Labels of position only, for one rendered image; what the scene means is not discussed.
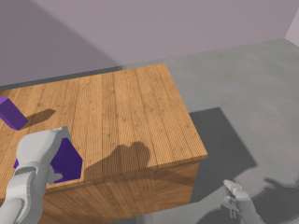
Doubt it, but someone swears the right robot hand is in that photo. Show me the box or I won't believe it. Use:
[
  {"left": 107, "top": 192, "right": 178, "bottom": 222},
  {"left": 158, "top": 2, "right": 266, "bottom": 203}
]
[{"left": 221, "top": 179, "right": 256, "bottom": 221}]

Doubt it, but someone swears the left robot hand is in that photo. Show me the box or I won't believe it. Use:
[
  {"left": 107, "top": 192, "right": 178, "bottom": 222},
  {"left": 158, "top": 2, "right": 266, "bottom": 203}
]
[{"left": 16, "top": 126, "right": 72, "bottom": 185}]

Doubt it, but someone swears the robot right forearm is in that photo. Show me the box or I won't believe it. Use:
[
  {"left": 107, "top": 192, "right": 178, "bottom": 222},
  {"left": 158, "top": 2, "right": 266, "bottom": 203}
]
[{"left": 239, "top": 211, "right": 265, "bottom": 224}]

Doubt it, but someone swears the robot left forearm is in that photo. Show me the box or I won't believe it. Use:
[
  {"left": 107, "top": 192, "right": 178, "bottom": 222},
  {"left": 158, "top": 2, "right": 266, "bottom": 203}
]
[{"left": 0, "top": 161, "right": 50, "bottom": 224}]

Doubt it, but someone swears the sponge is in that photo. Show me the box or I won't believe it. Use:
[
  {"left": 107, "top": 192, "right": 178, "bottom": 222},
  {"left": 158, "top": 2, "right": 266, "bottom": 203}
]
[{"left": 13, "top": 137, "right": 83, "bottom": 184}]

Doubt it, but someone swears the table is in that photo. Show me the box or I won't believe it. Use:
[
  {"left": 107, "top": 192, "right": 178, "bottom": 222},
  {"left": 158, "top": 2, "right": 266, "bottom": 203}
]
[{"left": 0, "top": 63, "right": 207, "bottom": 224}]

